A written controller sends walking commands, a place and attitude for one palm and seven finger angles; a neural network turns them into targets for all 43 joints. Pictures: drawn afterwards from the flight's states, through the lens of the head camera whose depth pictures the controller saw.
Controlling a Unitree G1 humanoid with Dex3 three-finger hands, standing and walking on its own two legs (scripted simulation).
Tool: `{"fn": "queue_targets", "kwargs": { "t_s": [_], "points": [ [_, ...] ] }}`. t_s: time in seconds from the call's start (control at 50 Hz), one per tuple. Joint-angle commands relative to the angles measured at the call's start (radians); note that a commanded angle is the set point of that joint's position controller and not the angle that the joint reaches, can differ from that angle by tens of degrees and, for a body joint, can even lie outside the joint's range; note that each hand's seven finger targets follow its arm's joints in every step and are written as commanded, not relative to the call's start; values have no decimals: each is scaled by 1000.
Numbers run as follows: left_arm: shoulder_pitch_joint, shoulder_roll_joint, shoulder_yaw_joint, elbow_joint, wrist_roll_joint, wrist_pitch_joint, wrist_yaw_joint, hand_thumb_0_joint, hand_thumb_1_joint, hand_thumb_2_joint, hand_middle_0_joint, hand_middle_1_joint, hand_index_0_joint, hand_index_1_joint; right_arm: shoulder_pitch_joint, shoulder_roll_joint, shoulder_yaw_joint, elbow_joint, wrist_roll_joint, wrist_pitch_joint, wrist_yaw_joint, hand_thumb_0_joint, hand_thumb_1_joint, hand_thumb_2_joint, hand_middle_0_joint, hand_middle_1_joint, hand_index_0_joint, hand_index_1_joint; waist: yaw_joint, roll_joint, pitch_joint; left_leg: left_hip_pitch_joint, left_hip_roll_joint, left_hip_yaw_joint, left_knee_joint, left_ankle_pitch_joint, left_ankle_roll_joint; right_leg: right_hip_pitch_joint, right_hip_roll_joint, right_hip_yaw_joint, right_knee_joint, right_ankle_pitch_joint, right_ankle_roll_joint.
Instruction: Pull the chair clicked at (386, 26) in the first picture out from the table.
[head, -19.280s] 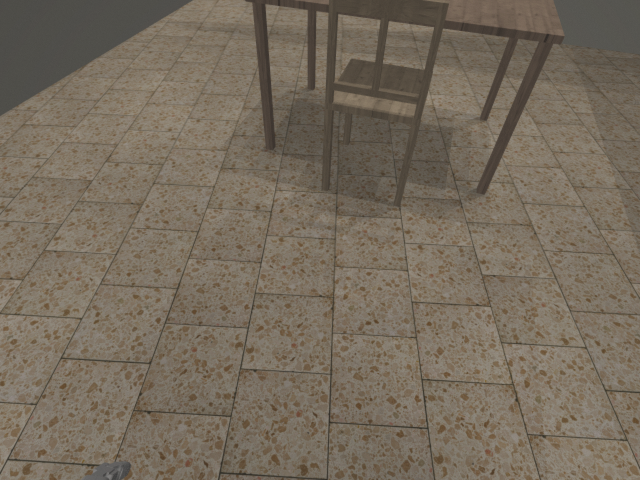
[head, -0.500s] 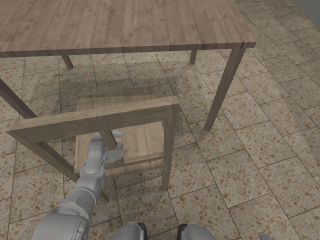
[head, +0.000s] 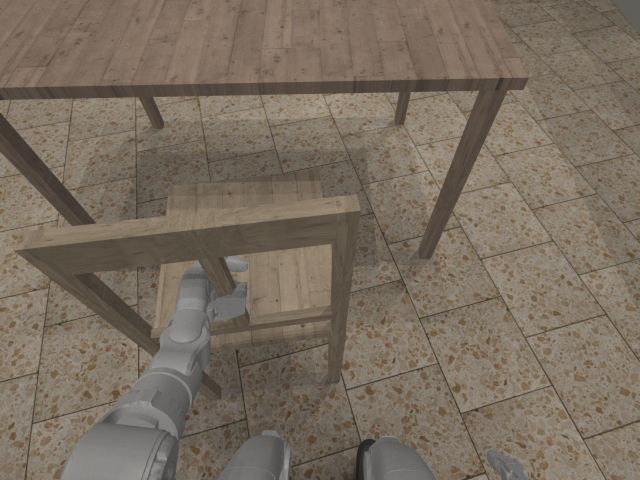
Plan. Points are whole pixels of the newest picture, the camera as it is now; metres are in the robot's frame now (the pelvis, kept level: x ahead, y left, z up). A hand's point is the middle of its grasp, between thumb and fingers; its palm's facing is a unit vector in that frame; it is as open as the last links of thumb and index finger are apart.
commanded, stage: step backward, pulling the chair out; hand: left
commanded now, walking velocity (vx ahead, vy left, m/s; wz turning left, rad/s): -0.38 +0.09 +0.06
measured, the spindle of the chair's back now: (228, 292) +0.38 +0.15 -0.08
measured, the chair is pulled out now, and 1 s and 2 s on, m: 0.22 0.28 0.29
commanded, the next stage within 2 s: none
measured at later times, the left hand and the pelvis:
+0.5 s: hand (230, 313) +0.33 +0.14 -0.06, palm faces +0.02 -0.98 -0.18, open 5.7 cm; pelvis -0.04 +0.01 -0.01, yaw +1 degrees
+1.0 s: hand (222, 338) +0.30 +0.14 -0.06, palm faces +0.01 -0.98 -0.17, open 5.7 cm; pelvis -0.07 +0.02 +0.00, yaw +1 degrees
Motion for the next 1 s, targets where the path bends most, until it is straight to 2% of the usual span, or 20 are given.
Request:
{"fn": "queue_targets", "kwargs": {
  "t_s": [0.0,0.04,0.08,0.1,0.14,0.18,0.32,0.38,0.46,0.52,0.58,0.62,0.64,0.68,0.7,0.78,0.82,0.88,0.94,0.98],
  "points": [
    [-308,245,32,-181,46,-30,26,0,900,900,-500,-1450,-500,-1450,28,-149,-38,-72,-4,-35,-22,0,-900,-900,200,300,200,300,33,-124,-419,120,55,-48,-138,-43,-6,335,-290,206,-204,302,-97],
    [-310,199,-1,-191,39,-24,21,0,900,900,-500,-1450,-500,-1450,57,-157,-38,-58,0,-32,-30,0,-900,-900,200,300,200,300,22,-127,-432,164,54,-12,-398,51,-8,392,-258,162,-154,408,-52],
    [-346,166,-39,-238,36,-17,12,0,900,900,-500,-1450,-500,-1450,68,-182,-55,-62,0,-25,-39,0,-900,-900,200,300,200,300,15,-49,-464,254,141,-48,-567,409,20,367,-176,102,-41,440,8],
    [-370,149,-49,-246,30,-12,11,0,900,900,-500,-1450,-500,-1450,59,-205,-69,-82,0,-16,-45,0,-900,-900,200,300,200,300,19,35,-455,301,211,-115,-517,635,46,306,-113,62,-3,427,32],
    [-434,97,-88,-299,31,-18,-9,0,900,900,-500,-1450,-500,-1450,88,-166,-78,-95,2,-1,-35,0,-900,-900,200,300,200,300,0,26,-523,381,221,-19,-420,806,34,313,-97,53,4,505,33],
    [-477,87,-98,-304,42,-25,-17,0,900,900,-500,-1450,-500,-1450,51,-157,-72,-107,-11,17,-33,0,-900,-900,200,300,200,300,-3,110,-514,296,217,-31,-440,724,9,326,-108,47,42,436,25],
    [-441,155,-25,-245,47,-38,-13,0,900,900,-500,-1450,-500,-1450,61,-156,-84,-114,-11,26,-32,0,-900,-900,200,300,200,300,12,141,-441,147,226,-23,-447,472,21,319,-81,60,53,289,17],
    [-423,179,-11,-216,46,-41,-9,0,900,900,-500,-1450,-500,-1450,73,-154,-84,-103,-3,20,-30,0,-900,-900,200,300,200,300,13,21,-453,101,162,4,-364,243,6,308,-145,127,-23,254,-7],
    [-384,232,16,-178,46,-40,0,0,900,900,-500,-1450,-500,-1450,102,-148,-77,-80,8,-2,-30,0,-900,-900,200,300,200,300,17,-205,-468,182,34,54,-220,-69,-2,231,-246,235,-296,-42,-25],
    [-380,233,23,-164,50,-33,6,0,900,900,-500,-1450,-500,-1450,99,-156,-63,-65,4,-13,-27,0,-900,-900,200,300,200,300,22,-188,-475,198,34,31,-209,-67,4,260,-265,213,-322,-42,-36],
    [-405,207,7,-181,45,-38,2,0,900,900,-500,-1450,-500,-1450,101,-170,-54,-64,6,-8,-32,0,-900,-900,200,300,200,300,-3,-135,-494,237,70,2,-449,61,24,260,-184,111,-228,-21,19],
    [-414,189,-10,-224,40,-40,0,0,900,900,-500,-1450,-500,-1450,55,-192,-58,-101,4,-6,-37,0,-900,-900,200,300,200,300,20,129,-441,117,183,-98,-571,154,73,278,-72,44,-41,-95,50],
    [-420,170,-21,-238,37,-39,-1,0,900,900,-500,-1450,-500,-1450,36,-180,-59,-123,5,-6,-36,0,-900,-900,200,300,200,300,36,191,-398,34,239,-116,-598,176,92,313,-44,33,69,-115,44],
    [-445,151,-33,-258,31,-33,-5,0,900,900,-500,-1450,-500,-1450,35,-170,-62,-142,10,-9,-31,0,-900,-900,200,300,200,300,42,139,-362,-60,267,-118,-583,151,106,363,-32,52,127,-124,33],
    [-448,179,-11,-264,24,-29,-1,0,900,900,-500,-1450,-500,-1450,52,-175,-70,-128,11,-8,-40,0,-900,-900,200,300,200,300,36,87,-375,-6,263,-110,-536,273,103,365,-35,63,105,-30,34],
    [-426,153,-43,-204,39,-31,-9,0,900,900,-500,-1450,-500,-1450,104,-170,-87,-94,1,-10,-29,0,-900,-900,200,300,200,300,8,26,-396,118,167,-29,-372,341,25,280,-131,143,-40,244,-10],
    [-401,174,-36,-199,40,-24,-13,0,900,900,-500,-1450,-500,-1450,104,-179,-88,-87,3,-7,-24,0,-900,-900,200,300,200,300,19,8,-370,85,132,-19,-374,57,22,213,-154,174,-120,-57,-21],
    [-364,205,-14,-165,39,-42,-2,0,900,900,-500,-1450,-500,-1450,129,-167,-80,-71,9,-18,-25,0,-900,-900,200,300,200,300,15,-149,-407,196,53,29,-302,-16,13,148,-205,224,-311,-222,-18],
    [-353,221,1,-157,44,-51,1,0,900,900,-500,-1450,-500,-1450,123,-164,-71,-61,6,-24,-28,0,-900,-900,200,300,200,300,12,-141,-437,259,54,36,-334,39,14,160,-202,184,-317,-159,0],
    [-366,209,-4,-175,49,-64,1,0,900,900,-500,-1450,-500,-1450,106,-171,-67,-70,3,-24,-35,0,-900,-900,200,300,200,300,12,-54,-447,247,101,-5,-444,140,27,195,-139,125,-232,-72,29]
  ]
}}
